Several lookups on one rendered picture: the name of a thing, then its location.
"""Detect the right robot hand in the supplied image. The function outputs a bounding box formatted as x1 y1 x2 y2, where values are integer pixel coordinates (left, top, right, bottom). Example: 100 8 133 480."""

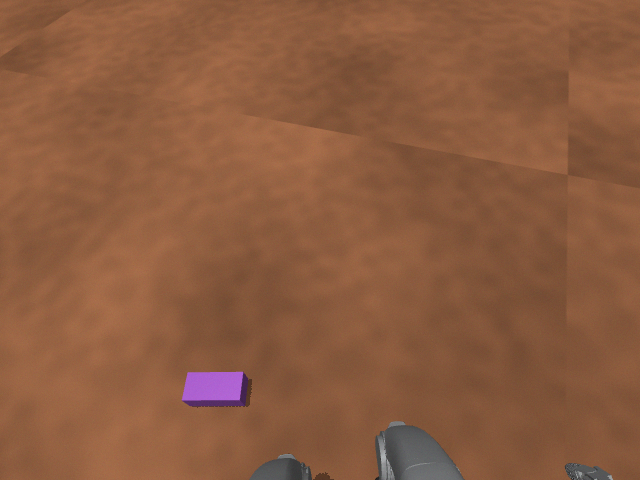
565 463 613 480

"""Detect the carton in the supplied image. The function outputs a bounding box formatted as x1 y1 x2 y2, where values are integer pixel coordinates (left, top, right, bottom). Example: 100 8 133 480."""
182 372 248 406

